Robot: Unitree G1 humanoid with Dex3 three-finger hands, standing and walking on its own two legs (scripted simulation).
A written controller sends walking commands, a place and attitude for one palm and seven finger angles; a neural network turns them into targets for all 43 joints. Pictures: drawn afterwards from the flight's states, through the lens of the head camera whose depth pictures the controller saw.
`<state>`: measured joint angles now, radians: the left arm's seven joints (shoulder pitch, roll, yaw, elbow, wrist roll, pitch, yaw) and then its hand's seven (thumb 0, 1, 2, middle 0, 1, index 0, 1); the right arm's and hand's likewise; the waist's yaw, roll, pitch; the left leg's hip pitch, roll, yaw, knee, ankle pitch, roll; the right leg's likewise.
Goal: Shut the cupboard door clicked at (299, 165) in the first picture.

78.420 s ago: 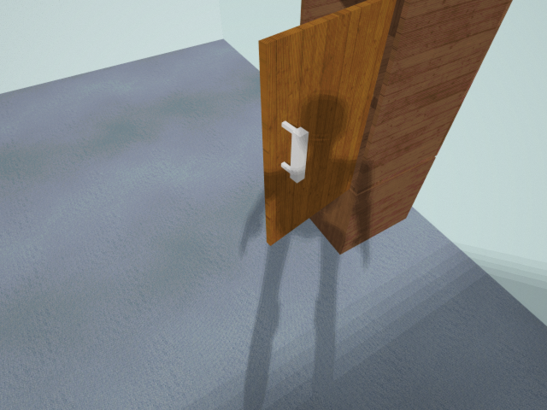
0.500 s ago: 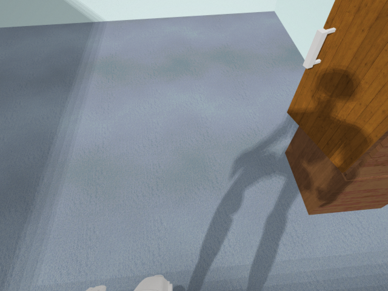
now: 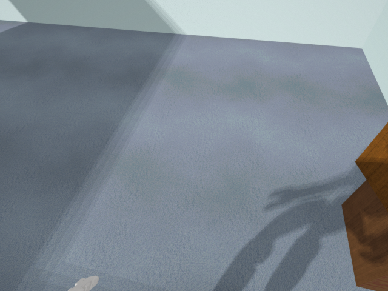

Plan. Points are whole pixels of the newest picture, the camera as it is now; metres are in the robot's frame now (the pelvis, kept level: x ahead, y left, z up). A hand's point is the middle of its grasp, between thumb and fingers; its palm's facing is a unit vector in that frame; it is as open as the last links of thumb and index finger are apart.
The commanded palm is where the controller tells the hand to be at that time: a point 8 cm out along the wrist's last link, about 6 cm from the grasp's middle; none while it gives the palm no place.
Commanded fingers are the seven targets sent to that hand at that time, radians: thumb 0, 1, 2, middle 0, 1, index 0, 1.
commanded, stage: walk to a spot facing it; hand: left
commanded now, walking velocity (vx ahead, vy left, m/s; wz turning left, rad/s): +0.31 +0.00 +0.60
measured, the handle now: out of the picture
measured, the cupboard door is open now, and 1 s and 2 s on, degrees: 18 18 18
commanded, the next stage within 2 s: turn to face it in 0.72 s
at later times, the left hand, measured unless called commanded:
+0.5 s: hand out of the picture +0.03 +0.21 -0.18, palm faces +0.39 -0.91 -0.15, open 7.4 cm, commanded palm none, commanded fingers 0.00 0.90 0.90 -0.20 -0.30 -0.20 -0.30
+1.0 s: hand (96, 189) +0.42 +0.33 -0.16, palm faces +0.29 -0.94 -0.18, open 7.4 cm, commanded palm none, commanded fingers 0.00 0.90 0.90 -0.20 -0.30 -0.20 -0.30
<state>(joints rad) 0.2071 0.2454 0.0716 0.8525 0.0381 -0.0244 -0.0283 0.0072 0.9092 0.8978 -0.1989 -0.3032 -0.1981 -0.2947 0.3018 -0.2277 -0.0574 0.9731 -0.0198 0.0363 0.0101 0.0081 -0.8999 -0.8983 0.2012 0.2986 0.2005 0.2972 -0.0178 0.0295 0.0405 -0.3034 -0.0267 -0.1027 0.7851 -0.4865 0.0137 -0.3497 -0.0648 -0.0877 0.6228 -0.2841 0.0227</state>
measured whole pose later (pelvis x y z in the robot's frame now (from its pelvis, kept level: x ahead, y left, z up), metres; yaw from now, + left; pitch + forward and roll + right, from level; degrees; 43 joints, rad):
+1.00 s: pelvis +0.36 +0.13 +0.00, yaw +19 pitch -1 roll +1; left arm 0.13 0.16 0.04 0.93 0.03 -0.01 -0.02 0.00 0.91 0.90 -0.20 -0.30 -0.20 -0.29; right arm 0.43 -0.14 -0.02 1.12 -0.02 -0.03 -0.03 0.01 -0.91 -0.90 0.20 0.30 0.20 0.30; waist -0.04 0.00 0.09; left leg 0.03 -0.03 0.13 0.47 -0.46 0.05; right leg -0.40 -0.01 -0.07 0.61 -0.14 -0.05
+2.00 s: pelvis +0.43 +0.16 +0.00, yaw -15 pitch +0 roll +0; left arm 0.14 0.23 0.06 0.85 0.02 0.03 -0.02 0.01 0.91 0.90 -0.20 -0.30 -0.20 -0.29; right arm 0.25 -0.29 -0.06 0.95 -0.01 0.07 -0.03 0.01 -0.90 -0.90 0.20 0.30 0.20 0.30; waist -0.03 0.07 0.10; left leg -0.42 0.12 0.08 1.06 -0.51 -0.06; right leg -0.29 0.00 -0.05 0.62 -0.33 -0.02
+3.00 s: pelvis +0.43 +0.18 +0.02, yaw -48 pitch +1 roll +1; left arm 0.19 0.21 0.05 0.88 0.03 0.04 -0.01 0.01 0.91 0.90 -0.20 -0.30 -0.20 -0.30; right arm 0.18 -0.25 -0.05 0.90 -0.01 0.06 -0.01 0.01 -0.91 -0.90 0.20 0.30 0.20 0.30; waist -0.01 0.02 0.08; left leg -0.49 0.08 0.03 1.00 -0.37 -0.09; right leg -0.26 0.02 0.04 0.49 -0.25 -0.03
